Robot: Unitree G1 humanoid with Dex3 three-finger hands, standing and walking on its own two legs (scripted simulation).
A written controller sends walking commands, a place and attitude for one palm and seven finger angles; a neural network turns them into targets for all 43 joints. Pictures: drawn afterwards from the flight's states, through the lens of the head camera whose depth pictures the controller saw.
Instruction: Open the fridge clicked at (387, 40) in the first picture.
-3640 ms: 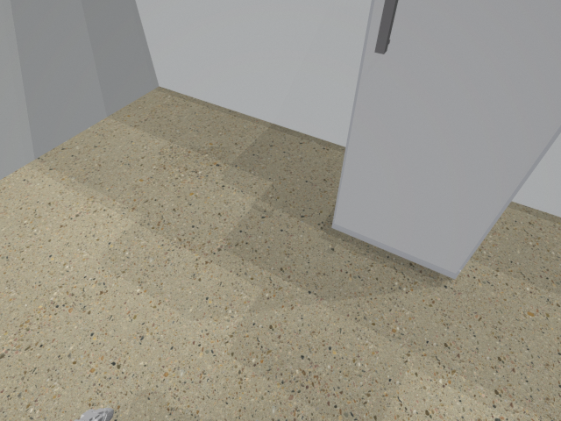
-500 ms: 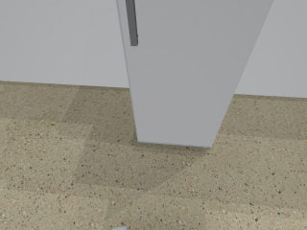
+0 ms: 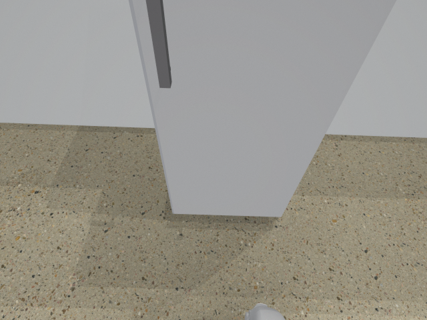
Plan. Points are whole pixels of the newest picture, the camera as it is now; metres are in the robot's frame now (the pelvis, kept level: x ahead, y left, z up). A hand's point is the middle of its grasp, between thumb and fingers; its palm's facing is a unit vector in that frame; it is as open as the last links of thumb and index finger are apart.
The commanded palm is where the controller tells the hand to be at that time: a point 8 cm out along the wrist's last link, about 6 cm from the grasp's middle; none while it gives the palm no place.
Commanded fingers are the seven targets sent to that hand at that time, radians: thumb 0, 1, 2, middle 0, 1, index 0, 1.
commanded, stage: take the last steps up to it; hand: left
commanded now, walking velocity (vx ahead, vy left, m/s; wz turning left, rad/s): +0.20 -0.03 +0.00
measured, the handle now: (159, 22) +0.62 +0.13 +0.23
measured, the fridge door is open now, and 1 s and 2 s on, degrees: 0 0 0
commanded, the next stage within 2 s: come to a stop and stand still in 0.10 s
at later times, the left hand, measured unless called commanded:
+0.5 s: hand (139, 311) +0.17 +0.17 -0.20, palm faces +0.11 -0.98 -0.19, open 7.3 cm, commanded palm none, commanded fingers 0.00 0.90 0.90 -0.20 -0.30 -0.20 -0.30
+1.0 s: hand out of the picture +0.14 +0.18 -0.19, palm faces +0.07 -0.97 -0.25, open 7.4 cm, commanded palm none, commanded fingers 0.00 0.90 0.90 -0.20 -0.30 -0.20 -0.30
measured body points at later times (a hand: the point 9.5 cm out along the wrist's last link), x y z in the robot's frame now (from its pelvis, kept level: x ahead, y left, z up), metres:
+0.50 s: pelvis +0.14 -0.01 -0.02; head +0.16 +0.00 +0.43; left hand +0.17 +0.22 -0.18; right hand +0.24 -0.25 -0.15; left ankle +0.20 +0.08 -0.74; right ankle +0.13 -0.13 -0.74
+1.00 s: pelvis +0.08 -0.03 -0.03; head +0.07 -0.02 +0.42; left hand +0.14 +0.23 -0.17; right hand +0.14 -0.30 -0.16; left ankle +0.19 +0.07 -0.74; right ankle +0.08 -0.18 -0.74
